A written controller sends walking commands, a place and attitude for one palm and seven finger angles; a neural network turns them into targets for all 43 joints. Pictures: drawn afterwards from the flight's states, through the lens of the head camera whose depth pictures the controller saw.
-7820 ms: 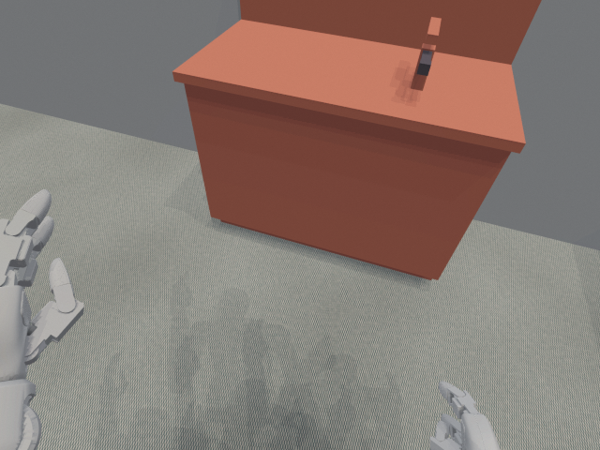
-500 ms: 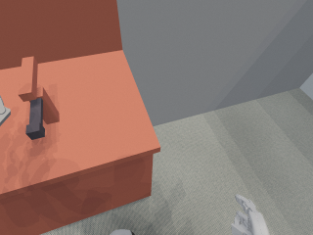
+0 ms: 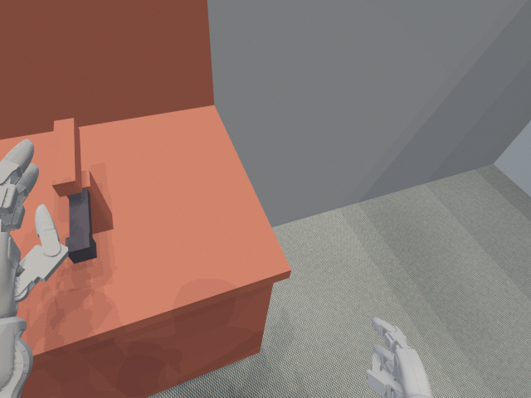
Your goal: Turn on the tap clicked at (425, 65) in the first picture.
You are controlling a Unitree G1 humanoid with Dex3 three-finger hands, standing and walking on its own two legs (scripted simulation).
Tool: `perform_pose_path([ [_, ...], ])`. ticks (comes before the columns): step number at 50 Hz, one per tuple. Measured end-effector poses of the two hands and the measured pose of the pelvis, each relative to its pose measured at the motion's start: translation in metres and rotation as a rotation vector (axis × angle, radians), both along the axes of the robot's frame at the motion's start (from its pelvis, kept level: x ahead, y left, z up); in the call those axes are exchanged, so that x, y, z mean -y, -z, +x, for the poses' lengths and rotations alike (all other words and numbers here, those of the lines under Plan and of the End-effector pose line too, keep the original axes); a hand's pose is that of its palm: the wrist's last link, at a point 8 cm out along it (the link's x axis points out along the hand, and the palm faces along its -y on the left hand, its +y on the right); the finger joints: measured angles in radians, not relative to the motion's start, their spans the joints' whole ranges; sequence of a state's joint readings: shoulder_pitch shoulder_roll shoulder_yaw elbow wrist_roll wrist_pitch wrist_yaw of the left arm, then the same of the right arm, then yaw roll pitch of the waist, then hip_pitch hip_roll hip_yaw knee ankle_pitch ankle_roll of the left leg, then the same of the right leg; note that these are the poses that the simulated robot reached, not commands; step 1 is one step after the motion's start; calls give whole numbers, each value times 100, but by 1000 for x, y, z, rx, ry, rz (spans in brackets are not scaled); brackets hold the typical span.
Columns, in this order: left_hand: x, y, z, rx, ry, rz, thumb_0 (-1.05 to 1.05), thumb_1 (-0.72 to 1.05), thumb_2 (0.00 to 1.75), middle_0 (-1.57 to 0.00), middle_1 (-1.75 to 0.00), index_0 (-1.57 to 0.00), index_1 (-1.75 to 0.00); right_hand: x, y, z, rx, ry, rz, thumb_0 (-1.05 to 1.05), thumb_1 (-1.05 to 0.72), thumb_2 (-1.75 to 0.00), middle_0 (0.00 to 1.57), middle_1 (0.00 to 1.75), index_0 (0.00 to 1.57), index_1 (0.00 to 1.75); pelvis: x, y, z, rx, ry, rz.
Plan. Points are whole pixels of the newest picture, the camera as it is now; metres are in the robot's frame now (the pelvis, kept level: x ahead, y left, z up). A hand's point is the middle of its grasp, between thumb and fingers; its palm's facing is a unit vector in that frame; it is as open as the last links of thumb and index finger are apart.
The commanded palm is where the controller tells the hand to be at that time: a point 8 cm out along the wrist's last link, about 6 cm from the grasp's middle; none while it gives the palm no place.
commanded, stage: come to a stop and stand still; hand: left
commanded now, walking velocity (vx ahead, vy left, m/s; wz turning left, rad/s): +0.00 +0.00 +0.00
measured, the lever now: (81, 247) +0.27 +0.28 +0.08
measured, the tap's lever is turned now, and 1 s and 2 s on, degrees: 0 0 0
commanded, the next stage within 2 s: look again from close up in 0.30 s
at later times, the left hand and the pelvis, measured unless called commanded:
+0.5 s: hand (60, 255) +0.22 +0.26 +0.15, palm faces +0.41 -0.84 -0.36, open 7.4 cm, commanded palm +0.16 +0.29 +0.18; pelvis +0.00 +0.00 +0.00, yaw +0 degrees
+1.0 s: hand (68, 261) +0.22 +0.25 +0.15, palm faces +0.40 -0.84 -0.36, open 7.4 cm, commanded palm +0.15 +0.28 +0.18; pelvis +0.00 -0.01 +0.00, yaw +2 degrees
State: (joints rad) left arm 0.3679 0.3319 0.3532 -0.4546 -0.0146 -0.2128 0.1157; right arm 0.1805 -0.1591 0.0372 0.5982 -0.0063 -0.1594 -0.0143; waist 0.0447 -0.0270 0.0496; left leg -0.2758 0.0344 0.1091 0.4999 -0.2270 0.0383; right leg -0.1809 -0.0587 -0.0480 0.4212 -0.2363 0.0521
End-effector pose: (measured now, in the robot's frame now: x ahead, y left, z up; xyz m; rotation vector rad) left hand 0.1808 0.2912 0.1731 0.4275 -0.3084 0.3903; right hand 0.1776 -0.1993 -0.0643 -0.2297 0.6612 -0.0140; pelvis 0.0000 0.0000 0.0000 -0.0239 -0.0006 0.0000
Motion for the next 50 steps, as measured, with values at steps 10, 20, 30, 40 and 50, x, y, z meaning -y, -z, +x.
perform_pose_path([
  [10,-8,19,8,-97,9,-27,2,89,90,-24,-32,-21,-30,-2,-9,21,4,-5,-41,1,-90,-90,20,30,20,30,-4,0,7,4,-9,0],
  [20,-8,-7,2,0,4,23,1,89,90,-22,-31,-20,-30,10,-7,11,-5,33,-45,1,-90,-90,20,30,20,30,-5,-1,5,13,-8,-3],
  [30,-4,17,-2,-106,-11,-33,1,89,90,-21,-30,-20,-30,21,3,-17,-65,80,-44,1,-90,-90,20,30,20,30,-2,-1,1,15,-11,-3],
  [40,-2,0,-2,-48,-3,16,2,89,90,-21,-30,-21,-30,24,6,-20,-76,90,-42,2,-90,-90,20,30,20,30,-1,-1,3,16,-13,-1],
  [50,3,10,-5,-85,-8,-14,1,89,90,-21,-30,-20,-30,21,0,-5,-41,57,-34,1,-90,-90,20,30,20,30,6,-1,-3,10,-27,2],
])
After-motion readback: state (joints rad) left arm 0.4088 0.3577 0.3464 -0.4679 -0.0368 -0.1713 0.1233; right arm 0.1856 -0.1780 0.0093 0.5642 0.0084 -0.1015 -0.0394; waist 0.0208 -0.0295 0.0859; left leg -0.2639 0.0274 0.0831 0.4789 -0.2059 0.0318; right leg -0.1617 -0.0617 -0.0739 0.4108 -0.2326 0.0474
